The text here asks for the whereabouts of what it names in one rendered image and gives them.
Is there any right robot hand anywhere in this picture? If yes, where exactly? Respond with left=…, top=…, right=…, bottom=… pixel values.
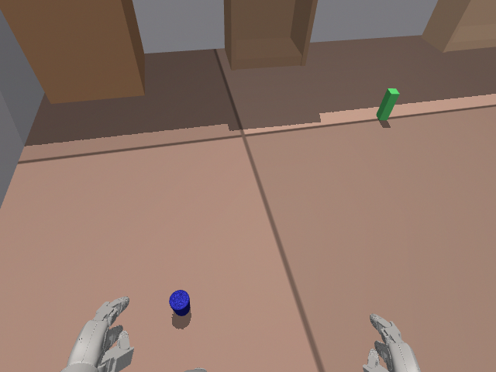
left=363, top=314, right=421, bottom=372

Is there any left robot hand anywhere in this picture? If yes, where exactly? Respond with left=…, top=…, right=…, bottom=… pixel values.
left=67, top=296, right=134, bottom=372

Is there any bookshelf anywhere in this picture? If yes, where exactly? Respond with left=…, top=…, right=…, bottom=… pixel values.
left=224, top=0, right=318, bottom=71
left=421, top=0, right=496, bottom=53

